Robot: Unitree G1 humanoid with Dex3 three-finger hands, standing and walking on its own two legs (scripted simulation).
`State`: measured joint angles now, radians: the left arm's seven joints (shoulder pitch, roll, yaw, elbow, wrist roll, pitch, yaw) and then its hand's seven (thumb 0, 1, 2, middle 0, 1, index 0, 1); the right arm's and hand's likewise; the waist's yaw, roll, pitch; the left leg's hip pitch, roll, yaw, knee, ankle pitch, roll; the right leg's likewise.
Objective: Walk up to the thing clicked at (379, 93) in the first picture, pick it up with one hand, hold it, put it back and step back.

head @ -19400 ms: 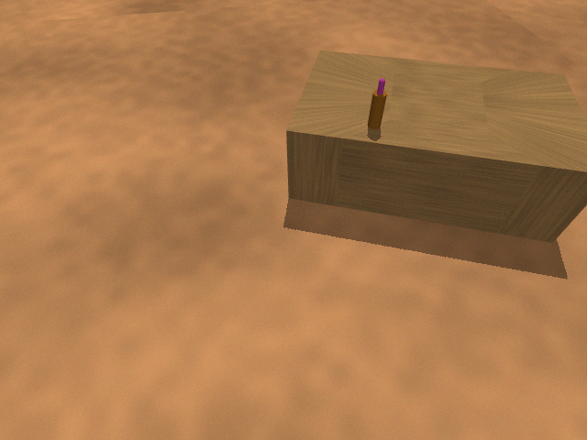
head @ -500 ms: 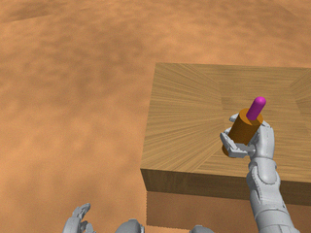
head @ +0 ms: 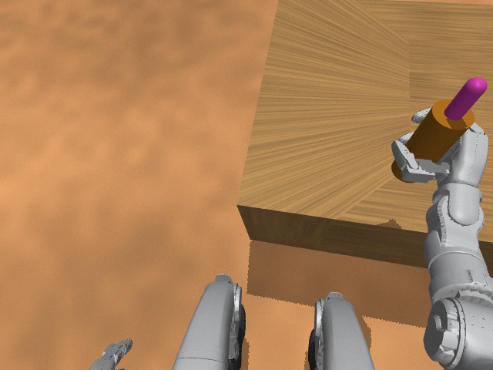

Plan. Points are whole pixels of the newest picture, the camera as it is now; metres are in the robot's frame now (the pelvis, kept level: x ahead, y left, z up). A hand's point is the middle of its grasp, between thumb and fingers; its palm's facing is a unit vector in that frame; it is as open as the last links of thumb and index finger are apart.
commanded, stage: crouch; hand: right
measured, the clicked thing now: (436, 134) +0.45 -0.21 +0.04
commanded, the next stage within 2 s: lower in 0.58 s
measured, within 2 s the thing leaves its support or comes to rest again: neither
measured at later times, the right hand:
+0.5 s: hand (409, 151) +0.48 -0.22 -0.06, palm faces +0.23 +0.97 -0.02, open 7.7 cm
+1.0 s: hand (397, 165) +0.49 -0.22 -0.13, palm faces +0.22 +0.98 -0.02, open 7.7 cm
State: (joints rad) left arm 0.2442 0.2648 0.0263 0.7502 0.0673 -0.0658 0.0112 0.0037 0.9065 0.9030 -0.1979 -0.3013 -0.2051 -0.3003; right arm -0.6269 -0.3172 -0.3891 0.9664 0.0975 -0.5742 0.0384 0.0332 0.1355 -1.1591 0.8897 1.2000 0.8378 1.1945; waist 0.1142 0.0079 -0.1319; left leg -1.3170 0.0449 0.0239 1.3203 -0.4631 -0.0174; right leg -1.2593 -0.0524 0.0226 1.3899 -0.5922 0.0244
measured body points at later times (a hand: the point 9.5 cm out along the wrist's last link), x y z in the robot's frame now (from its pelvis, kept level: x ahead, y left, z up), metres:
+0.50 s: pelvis -0.01 +0.00 -0.06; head +0.18 -0.03 +0.35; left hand +0.07 +0.27 -0.18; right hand +0.46 -0.27 -0.06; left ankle +0.08 +0.14 -0.60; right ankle +0.03 -0.13 -0.60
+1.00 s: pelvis -0.02 -0.01 -0.11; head +0.19 -0.03 +0.28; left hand +0.05 +0.27 -0.23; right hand +0.47 -0.27 -0.13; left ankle +0.08 +0.14 -0.60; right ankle +0.03 -0.13 -0.60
